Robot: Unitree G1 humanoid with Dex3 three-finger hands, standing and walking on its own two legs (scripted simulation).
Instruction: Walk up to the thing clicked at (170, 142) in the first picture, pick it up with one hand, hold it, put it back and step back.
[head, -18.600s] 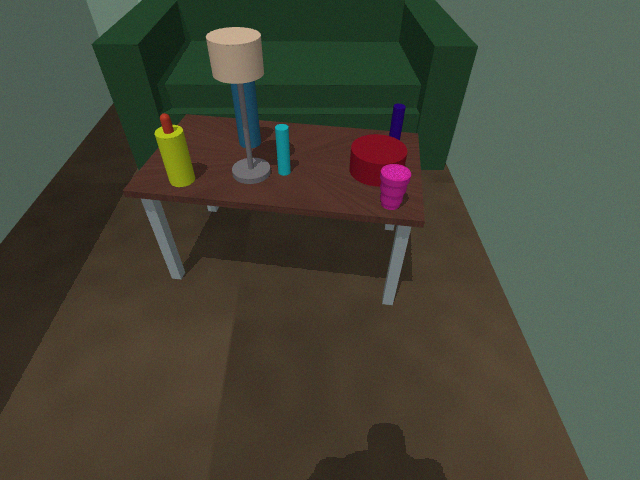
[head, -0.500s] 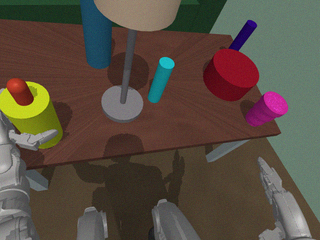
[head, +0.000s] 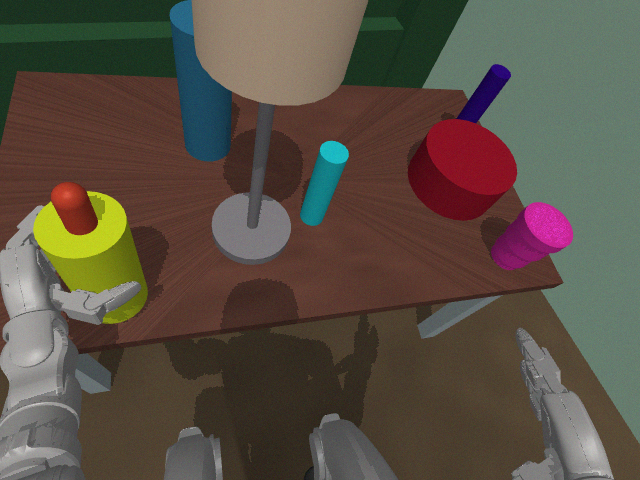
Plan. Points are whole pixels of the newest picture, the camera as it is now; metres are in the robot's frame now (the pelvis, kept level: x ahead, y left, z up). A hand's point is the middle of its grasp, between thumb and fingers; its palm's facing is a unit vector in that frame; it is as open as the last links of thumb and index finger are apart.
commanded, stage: settle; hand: left
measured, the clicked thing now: (95, 253) +0.44 +0.21 -0.02
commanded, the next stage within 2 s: lift in 0.32 s
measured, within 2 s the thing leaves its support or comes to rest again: neither
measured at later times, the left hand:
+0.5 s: hand (79, 255) +0.43 +0.22 -0.01, palm faces +0.24 -0.97 -0.04, open 11.5 cm
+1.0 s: hand (68, 259) +0.39 +0.20 +0.06, palm faces +0.22 -0.97 -0.05, open 11.5 cm
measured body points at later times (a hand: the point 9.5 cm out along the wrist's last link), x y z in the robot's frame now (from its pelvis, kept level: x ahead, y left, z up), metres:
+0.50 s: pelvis +0.00 +0.00 +0.01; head +0.13 +0.05 +0.44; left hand +0.41 +0.27 -0.01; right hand +0.17 -0.27 +0.04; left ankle +0.04 +0.12 -0.59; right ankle +0.02 -0.14 -0.59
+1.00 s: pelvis +0.01 +0.00 +0.05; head +0.10 +0.03 +0.49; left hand +0.37 +0.26 +0.07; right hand +0.18 -0.26 +0.05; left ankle +0.04 +0.12 -0.59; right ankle +0.02 -0.14 -0.59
